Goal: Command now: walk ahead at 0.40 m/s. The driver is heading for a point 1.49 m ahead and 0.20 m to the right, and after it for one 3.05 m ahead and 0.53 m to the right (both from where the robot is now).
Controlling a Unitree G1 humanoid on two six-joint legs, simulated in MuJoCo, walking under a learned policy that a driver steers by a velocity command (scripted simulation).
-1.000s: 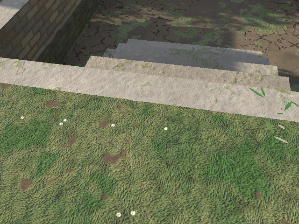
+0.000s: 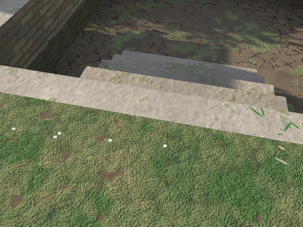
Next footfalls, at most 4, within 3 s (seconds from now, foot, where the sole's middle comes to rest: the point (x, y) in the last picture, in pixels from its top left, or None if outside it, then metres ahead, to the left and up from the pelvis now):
0.34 right None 0.34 -0.09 -0.77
0.88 left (135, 203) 0.66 0.08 -0.77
1.42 right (168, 149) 0.97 -0.10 -0.77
2.00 left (139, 108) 1.27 0.07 -0.77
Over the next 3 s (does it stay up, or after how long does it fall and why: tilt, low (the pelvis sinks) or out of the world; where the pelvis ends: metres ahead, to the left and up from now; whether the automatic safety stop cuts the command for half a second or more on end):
stays up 1.53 -0.18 -0.19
